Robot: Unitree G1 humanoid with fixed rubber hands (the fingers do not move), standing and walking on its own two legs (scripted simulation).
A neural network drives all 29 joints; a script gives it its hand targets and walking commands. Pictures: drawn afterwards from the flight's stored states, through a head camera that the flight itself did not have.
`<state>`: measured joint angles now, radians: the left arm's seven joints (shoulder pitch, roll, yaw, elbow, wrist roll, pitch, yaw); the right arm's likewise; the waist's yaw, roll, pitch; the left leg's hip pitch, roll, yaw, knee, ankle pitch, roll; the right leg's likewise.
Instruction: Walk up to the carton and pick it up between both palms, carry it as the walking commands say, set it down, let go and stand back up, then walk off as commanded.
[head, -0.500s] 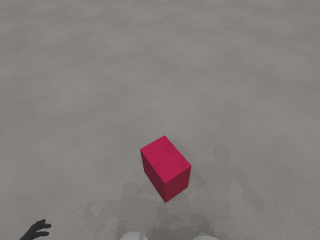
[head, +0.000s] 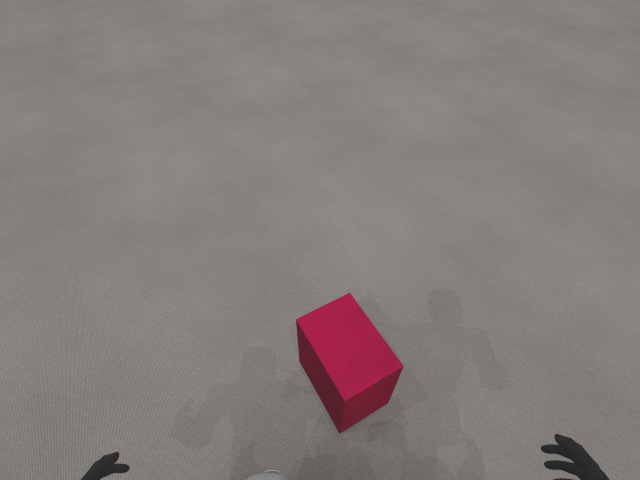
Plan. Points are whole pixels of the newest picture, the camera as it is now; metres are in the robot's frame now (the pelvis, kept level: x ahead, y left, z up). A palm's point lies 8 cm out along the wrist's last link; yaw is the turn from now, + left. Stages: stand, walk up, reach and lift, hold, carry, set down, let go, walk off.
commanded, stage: walk up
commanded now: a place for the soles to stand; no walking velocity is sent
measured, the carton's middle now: (344, 363) +0.53 -0.03 -0.60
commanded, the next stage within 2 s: none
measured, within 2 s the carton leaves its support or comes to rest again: neither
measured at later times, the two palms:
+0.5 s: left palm out of the picture +0.07 +0.31 -0.07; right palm out of the picture +0.09 -0.31 -0.08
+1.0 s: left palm out of the picture +0.09 +0.29 -0.07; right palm out of the picture +0.09 -0.33 -0.07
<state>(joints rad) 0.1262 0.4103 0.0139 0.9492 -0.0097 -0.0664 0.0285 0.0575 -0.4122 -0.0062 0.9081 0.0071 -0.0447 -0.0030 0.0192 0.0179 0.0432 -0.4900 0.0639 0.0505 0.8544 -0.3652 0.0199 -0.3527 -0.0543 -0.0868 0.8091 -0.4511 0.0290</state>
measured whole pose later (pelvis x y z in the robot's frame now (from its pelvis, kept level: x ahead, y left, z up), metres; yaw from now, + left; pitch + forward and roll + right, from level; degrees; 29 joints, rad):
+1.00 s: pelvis -0.01 -0.02 +0.04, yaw +0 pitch -1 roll -1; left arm 0.05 0.38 0.03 1.13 0.01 -0.03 -0.01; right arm 0.04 -0.39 -0.02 1.12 -0.01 -0.01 0.02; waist -0.01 0.03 0.05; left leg -0.29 0.06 0.05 0.45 -0.14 -0.01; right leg -0.17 -0.03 -0.10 0.45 -0.25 0.00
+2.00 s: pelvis +0.03 -0.01 +0.04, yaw +1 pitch -1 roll +0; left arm 0.05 0.36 0.02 1.11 0.01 -0.02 0.00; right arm 0.03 -0.36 -0.02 1.10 -0.01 -0.01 0.00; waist 0.00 0.02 0.04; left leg -0.19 0.03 0.06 0.38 -0.17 0.00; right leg -0.05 -0.05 -0.10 0.31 -0.24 0.03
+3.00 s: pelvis +0.17 -0.30 -0.04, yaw +24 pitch -3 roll -1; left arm 0.16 0.45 0.12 0.70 0.02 0.02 -0.05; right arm 0.28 -0.53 -0.09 0.75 -0.03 -0.06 -0.09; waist -0.02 -0.02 0.14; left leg -0.55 0.04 -0.22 1.28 -0.59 0.01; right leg -0.54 -0.10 0.00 1.08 -0.49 0.08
